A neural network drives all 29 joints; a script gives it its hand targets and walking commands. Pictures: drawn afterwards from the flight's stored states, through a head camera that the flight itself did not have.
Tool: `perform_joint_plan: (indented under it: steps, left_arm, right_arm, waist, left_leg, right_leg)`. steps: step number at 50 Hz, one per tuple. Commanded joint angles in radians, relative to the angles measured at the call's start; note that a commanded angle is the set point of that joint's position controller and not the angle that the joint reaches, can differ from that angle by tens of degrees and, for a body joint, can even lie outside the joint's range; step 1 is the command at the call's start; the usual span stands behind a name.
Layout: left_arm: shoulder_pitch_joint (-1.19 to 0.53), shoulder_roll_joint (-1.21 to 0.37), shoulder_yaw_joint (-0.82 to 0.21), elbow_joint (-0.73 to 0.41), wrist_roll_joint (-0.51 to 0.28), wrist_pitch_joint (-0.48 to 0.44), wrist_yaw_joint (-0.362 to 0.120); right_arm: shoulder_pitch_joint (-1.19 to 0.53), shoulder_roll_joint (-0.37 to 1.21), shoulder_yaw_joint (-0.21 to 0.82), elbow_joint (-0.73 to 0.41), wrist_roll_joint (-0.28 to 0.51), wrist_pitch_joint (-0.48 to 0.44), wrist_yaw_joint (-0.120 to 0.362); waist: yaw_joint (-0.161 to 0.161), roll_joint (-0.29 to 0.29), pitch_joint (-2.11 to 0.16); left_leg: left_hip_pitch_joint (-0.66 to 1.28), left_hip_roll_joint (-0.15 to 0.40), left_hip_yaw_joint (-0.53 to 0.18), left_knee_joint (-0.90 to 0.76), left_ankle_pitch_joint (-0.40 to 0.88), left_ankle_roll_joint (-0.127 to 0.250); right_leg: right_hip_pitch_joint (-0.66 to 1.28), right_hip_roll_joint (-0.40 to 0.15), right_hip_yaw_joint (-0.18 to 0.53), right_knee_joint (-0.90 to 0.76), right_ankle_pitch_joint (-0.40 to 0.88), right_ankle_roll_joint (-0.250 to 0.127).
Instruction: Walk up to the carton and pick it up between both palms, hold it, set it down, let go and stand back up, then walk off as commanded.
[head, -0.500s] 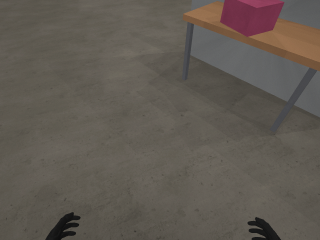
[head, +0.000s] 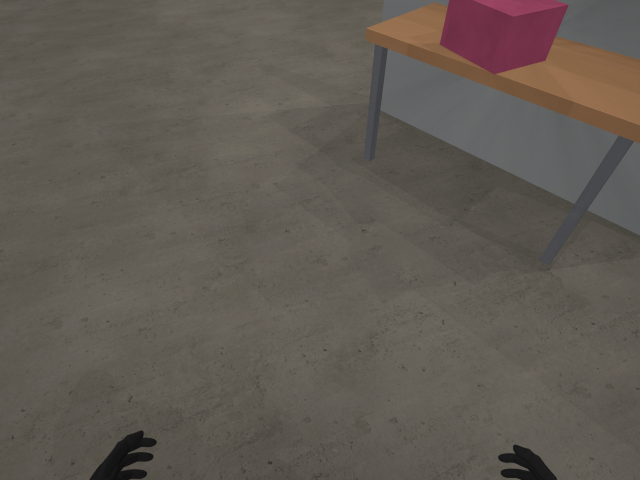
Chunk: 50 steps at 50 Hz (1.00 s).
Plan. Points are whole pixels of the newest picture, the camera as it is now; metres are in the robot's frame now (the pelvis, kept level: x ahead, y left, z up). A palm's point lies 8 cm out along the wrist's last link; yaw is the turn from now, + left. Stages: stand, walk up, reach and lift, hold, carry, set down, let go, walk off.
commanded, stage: stand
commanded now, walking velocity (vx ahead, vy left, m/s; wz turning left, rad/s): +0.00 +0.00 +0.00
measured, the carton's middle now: (498, 26) +1.54 -0.61 -0.02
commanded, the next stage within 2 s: none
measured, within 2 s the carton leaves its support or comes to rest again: neither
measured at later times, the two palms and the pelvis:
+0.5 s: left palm out of the picture +0.12 +0.28 -0.08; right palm out of the picture +0.11 -0.27 -0.09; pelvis -0.01 +0.00 +0.00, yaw +0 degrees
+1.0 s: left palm out of the picture +0.11 +0.29 -0.09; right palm out of the picture +0.10 -0.27 -0.10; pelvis -0.02 +0.00 +0.00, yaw +0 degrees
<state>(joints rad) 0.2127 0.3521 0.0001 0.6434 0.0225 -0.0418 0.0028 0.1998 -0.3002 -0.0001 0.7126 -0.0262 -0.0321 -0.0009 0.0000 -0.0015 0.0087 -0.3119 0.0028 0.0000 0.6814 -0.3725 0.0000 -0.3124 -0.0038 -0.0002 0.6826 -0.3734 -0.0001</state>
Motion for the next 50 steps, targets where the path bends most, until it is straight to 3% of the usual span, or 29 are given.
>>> perform_joint_plan:
  steps: [1, 2, 3, 4, 5, 6, 8, 9, 13, 16, 17, 18, 20, 23, 24, 25, 27, 32, 34, 35, 36, 37, 38, 40, 42, 44, 47, 49, 50]
  left_arm:
    - [-0.060, 0.206, 0.073, -0.007, -0.010, -0.032, 0.011]
    - [-0.059, 0.213, 0.072, -0.012, -0.012, -0.039, 0.012]
    - [-0.032, 0.192, 0.073, 0.010, -0.017, -0.030, 0.012]
    - [-0.040, 0.200, 0.074, 0.005, -0.001, -0.034, 0.013]
    - [-0.029, 0.202, 0.074, 0.005, -0.002, -0.035, 0.011]
    - [-0.035, 0.197, 0.067, 0.003, -0.011, -0.034, 0.005]
    - [-0.032, 0.224, 0.078, 0.010, -0.013, -0.025, 0.006]
    - [-0.076, 0.178, 0.061, 0.008, -0.008, -0.025, 0.004]
    - [-0.081, 0.199, 0.067, 0.012, 0.004, -0.020, 0.008]
    - [-0.082, 0.211, 0.073, 0.027, -0.011, -0.024, 0.007]
    - [-0.062, 0.184, 0.067, 0.030, -0.016, -0.021, 0.008]
    - [-0.072, 0.214, 0.074, 0.024, -0.006, -0.019, 0.013]
    - [-0.086, 0.206, 0.064, 0.028, -0.002, -0.025, 0.015]
    - [-0.050, 0.202, 0.071, 0.031, 0.004, -0.029, 0.002]
    - [-0.041, 0.242, 0.079, 0.047, -0.007, -0.023, 0.003]
    - [-0.075, 0.212, 0.074, 0.050, -0.001, -0.021, 0.005]
    - [-0.065, 0.214, 0.070, 0.067, -0.001, -0.023, 0.009]
    - [-0.060, 0.195, 0.064, 0.058, -0.002, -0.019, 0.002]
    - [-0.061, 0.218, 0.058, 0.052, -0.004, -0.031, 0.008]
    - [-0.067, 0.206, 0.054, 0.077, -0.004, -0.027, 0.013]
    - [-0.096, 0.218, 0.057, 0.065, -0.004, -0.026, 0.012]
    - [-0.080, 0.197, 0.058, 0.071, -0.011, -0.032, 0.009]
    - [-0.099, 0.205, 0.058, 0.059, -0.002, -0.034, 0.007]
    - [-0.100, 0.217, 0.073, 0.087, 0.001, -0.020, 0.006]
    - [-0.068, 0.203, 0.073, 0.095, -0.017, -0.014, 0.005]
    - [-0.078, 0.215, 0.062, 0.088, -0.003, -0.028, 0.008]
    - [-0.049, 0.218, 0.065, 0.097, -0.010, -0.022, 0.006]
    - [-0.096, 0.217, 0.065, 0.099, -0.004, -0.017, 0.009]
    - [-0.070, 0.216, 0.070, 0.099, -0.010, -0.015, 0.010]
  right_arm:
    - [-0.065, -0.227, -0.081, -0.048, -0.002, -0.020, -0.001]
    - [-0.053, -0.232, -0.080, -0.027, 0.011, -0.022, 0.002]
    - [-0.077, -0.243, -0.084, -0.010, -0.001, -0.025, 0.003]
    - [-0.087, -0.226, -0.086, -0.039, 0.002, -0.026, 0.004]
    - [-0.075, -0.239, -0.074, -0.029, -0.001, -0.030, 0.002]
    - [-0.061, -0.237, -0.086, -0.013, 0.001, -0.027, 0.006]
    - [-0.044, -0.229, -0.076, -0.009, 0.006, -0.025, -0.003]
    - [-0.096, -0.229, -0.082, -0.018, 0.001, -0.026, -0.005]
    - [-0.079, -0.245, -0.086, -0.001, 0.001, -0.023, -0.002]
    - [-0.053, -0.238, -0.082, 0.007, 0.012, -0.024, -0.004]
    - [-0.055, -0.238, -0.080, 0.007, 0.007, -0.025, -0.006]
    - [-0.068, -0.241, -0.077, 0.000, 0.013, -0.018, 0.001]
    - [-0.075, -0.242, -0.086, -0.006, 0.015, -0.017, 0.001]
    - [-0.069, -0.241, -0.076, 0.014, 0.012, -0.028, -0.001]
    - [-0.081, -0.231, -0.075, 0.016, 0.010, -0.023, 0.003]
    - [-0.069, -0.228, -0.076, 0.023, 0.017, -0.025, 0.000]
    - [-0.077, -0.237, -0.078, 0.040, 0.016, -0.019, 0.003]
    - [-0.068, -0.229, -0.082, 0.037, 0.017, -0.023, -0.001]
    - [-0.051, -0.223, -0.081, 0.041, 0.018, -0.017, 0.003]
    - [-0.050, -0.231, -0.079, 0.058, 0.011, -0.013, 0.001]
    - [-0.059, -0.229, -0.077, 0.049, 0.013, -0.010, -0.001]
    - [-0.071, -0.239, -0.085, 0.058, 0.017, -0.014, -0.002]
    - [-0.085, -0.226, -0.079, 0.041, 0.015, -0.017, -0.001]
    - [-0.064, -0.239, -0.081, 0.062, 0.013, -0.016, 0.002]
    - [-0.057, -0.260, -0.079, 0.066, 0.010, -0.009, 0.002]
    - [-0.073, -0.239, -0.079, 0.049, 0.017, -0.014, 0.006]
    - [-0.071, -0.230, -0.075, 0.062, 0.021, -0.018, 0.001]
    - [-0.075, -0.242, -0.074, 0.067, 0.019, -0.018, 0.002]
    - [-0.055, -0.250, -0.065, 0.078, 0.018, -0.018, 0.002]
  waist:
    - [-0.013, -0.004, -0.035]
    - [-0.015, 0.027, -0.072]
    - [0.019, -0.003, -0.012]
    - [-0.003, -0.048, -0.044]
    - [0.009, -0.032, -0.030]
    - [0.011, -0.074, -0.063]
    - [0.000, 0.004, -0.025]
    - [0.004, 0.019, -0.042]
    - [0.004, -0.058, -0.016]
    - [0.002, -0.016, -0.035]
    - [-0.006, 0.027, -0.020]
    - [-0.009, -0.039, -0.043]
    - [-0.003, -0.074, -0.058]
    - [0.000, 0.020, -0.003]
    - [0.007, -0.013, -0.018]
    - [-0.020, -0.033, -0.017]
    - [-0.002, -0.055, -0.007]
    - [-0.007, -0.019, -0.001]
    - [-0.013, -0.134, 0.005]
    - [-0.019, -0.109, 0.017]
    - [-0.027, -0.018, 0.019]
    - [-0.022, 0.007, -0.031]
    - [-0.007, -0.019, -0.013]
    - [-0.013, -0.103, -0.004]
    - [0.000, 0.002, 0.043]
    - [-0.020, -0.042, -0.011]
    - [0.007, -0.017, 0.048]
    - [-0.021, -0.043, -0.011]
    - [0.002, -0.037, -0.004]
  left_leg:
    - [0.038, 0.085, -0.063, -0.090, 0.207, 0.067]
    - [0.027, 0.090, -0.082, -0.097, 0.227, 0.071]
    - [0.006, 0.081, -0.072, -0.116, 0.238, 0.069]
    - [0.022, 0.073, -0.068, -0.106, 0.280, 0.064]
    - [0.038, 0.080, -0.091, -0.111, 0.280, 0.075]
    - [0.061, 0.093, -0.075, -0.102, 0.276, 0.070]
    - [0.054, 0.085, -0.076, -0.104, 0.265, 0.081]
    - [0.047, 0.092, -0.081, -0.118, 0.253, 0.076]
    - [0.040, 0.099, -0.087, -0.142, 0.266, 0.071]
    - [0.042, 0.086, -0.062, -0.112, 0.225, 0.051]
    - [0.047, 0.091, -0.082, -0.128, 0.218, 0.079]
    - [0.060, 0.096, -0.093, -0.135, 0.202, 0.061]
    - [0.056, 0.081, -0.074, -0.118, 0.276, 0.063]
    - [0.038, 0.084, -0.089, -0.161, 0.204, 0.069]
    - [0.063, 0.084, -0.078, -0.154, 0.198, 0.062]
    - [0.058, 0.091, -0.068, -0.148, 0.204, 0.063]
    - [0.043, 0.077, -0.080, -0.148, 0.191, 0.064]
    - [0.055, 0.085, -0.087, -0.143, 0.204, 0.069]
    - [0.057, 0.076, -0.067, -0.121, 0.190, 0.050]
    - [0.059, 0.063, -0.058, -0.113, 0.160, 0.043]
    - [0.078, 0.069, -0.077, -0.133, 0.198, 0.061]
    - [0.108, 0.079, -0.076, -0.136, 0.206, 0.067]
    - [0.064, 0.080, -0.081, -0.144, 0.208, 0.063]
    - [0.050, 0.075, -0.058, -0.151, 0.167, 0.056]
    - [0.031, 0.080, -0.088, -0.195, 0.163, 0.063]
    - [0.073, 0.091, -0.102, -0.178, 0.184, 0.070]
    - [0.029, 0.080, -0.097, -0.182, 0.163, 0.057]
    - [0.050, 0.081, -0.091, -0.180, 0.208, 0.064]
    - [0.040, 0.086, -0.108, -0.175, 0.264, 0.070]
  right_leg:
    - [0.021, -0.097, 0.123, -0.131, 0.276, -0.080]
    - [0.040, -0.098, 0.120, -0.109, 0.276, -0.083]
    - [0.022, -0.087, 0.107, -0.100, 0.291, -0.076]
    - [0.048, -0.093, 0.094, -0.113, 0.309, -0.084]
    - [0.021, -0.100, 0.133, -0.113, 0.296, -0.091]
    - [0.039, -0.091, 0.093, -0.120, 0.293, -0.078]
    - [0.011, -0.109, 0.154, -0.138, 0.243, -0.093]
    - [0.043, -0.100, 0.092, -0.130, 0.300, -0.077]
    - [0.044, -0.094, 0.092, -0.156, 0.314, -0.070]
    - [0.026, -0.109, 0.119, -0.138, 0.232, -0.077]
    - [0.000, -0.116, 0.138, -0.140, 0.208, -0.086]
    - [0.018, -0.120, 0.144, -0.162, 0.215, -0.092]
    - [0.033, -0.102, 0.093, -0.152, 0.260, -0.082]
    - [0.029, -0.113, 0.119, -0.184, 0.216, -0.083]
    - [0.027, -0.103, 0.129, -0.181, 0.210, -0.072]
    - [0.012, -0.095, 0.095, -0.166, 0.242, -0.073]
    - [0.021, -0.102, 0.127, -0.182, 0.213, -0.074]
    - [-0.005, -0.101, 0.119, -0.207, 0.208, -0.079]
    - [-0.016, -0.132, 0.140, -0.238, 0.197, -0.079]
    - [0.007, -0.145, 0.195, -0.262, 0.213, -0.071]
    - [-0.031, -0.160, 0.203, -0.257, 0.201, -0.084]
    - [-0.019, -0.124, 0.156, -0.234, 0.179, -0.078]
    - [0.006, -0.095, 0.100, -0.199, 0.208, -0.063]
    - [0.027, -0.109, 0.112, -0.231, 0.191, -0.060]
    - [0.011, -0.106, 0.128, -0.210, 0.156, -0.070]
    - [-0.004, -0.112, 0.141, -0.211, 0.140, -0.078]
    - [-0.008, -0.122, 0.156, -0.235, 0.149, -0.081]
    - [0.056, -0.114, 0.118, -0.202, 0.238, -0.077]
    - [0.066, -0.111, 0.133, -0.203, 0.265, -0.074]
